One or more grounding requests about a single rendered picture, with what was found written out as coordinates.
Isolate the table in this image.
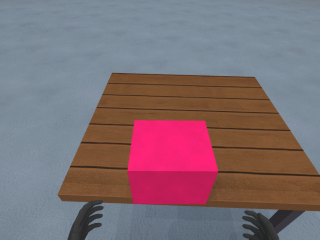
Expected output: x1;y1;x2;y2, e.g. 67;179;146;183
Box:
57;73;320;240

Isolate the left robot hand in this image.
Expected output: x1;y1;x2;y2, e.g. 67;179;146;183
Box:
67;200;104;240

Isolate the right robot hand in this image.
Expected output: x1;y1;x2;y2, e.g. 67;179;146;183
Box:
242;210;280;240

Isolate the carton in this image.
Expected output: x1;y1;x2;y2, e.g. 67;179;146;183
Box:
127;120;218;205

